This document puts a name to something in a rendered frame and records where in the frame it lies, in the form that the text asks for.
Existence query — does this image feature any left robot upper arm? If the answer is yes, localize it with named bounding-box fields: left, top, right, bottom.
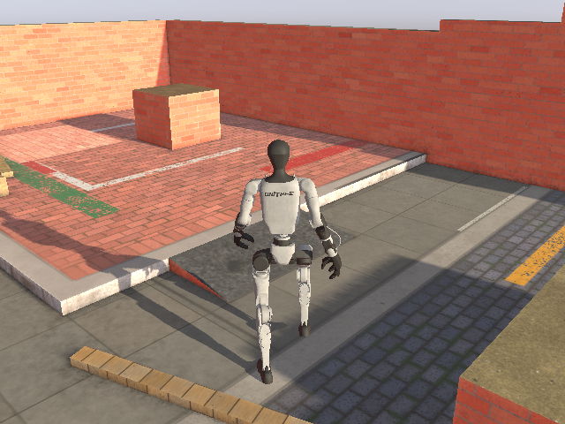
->
left=237, top=178, right=262, bottom=225

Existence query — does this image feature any right robot forearm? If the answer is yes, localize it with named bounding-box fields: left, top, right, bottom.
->
left=315, top=213, right=337, bottom=257

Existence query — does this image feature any robot left thigh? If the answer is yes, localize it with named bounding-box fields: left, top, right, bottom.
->
left=252, top=248, right=273, bottom=323

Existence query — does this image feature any robot left hand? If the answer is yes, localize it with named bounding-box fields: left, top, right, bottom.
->
left=234, top=233, right=254, bottom=249

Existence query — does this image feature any robot left shin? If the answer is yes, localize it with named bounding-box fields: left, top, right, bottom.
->
left=256, top=307, right=271, bottom=371

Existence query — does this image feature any left robot forearm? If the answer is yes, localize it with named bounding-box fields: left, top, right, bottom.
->
left=233, top=212, right=246, bottom=237

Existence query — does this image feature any robot right hand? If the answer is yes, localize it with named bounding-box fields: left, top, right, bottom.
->
left=321, top=253, right=342, bottom=279

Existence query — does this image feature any right robot upper arm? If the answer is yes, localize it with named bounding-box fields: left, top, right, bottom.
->
left=298, top=178, right=323, bottom=228

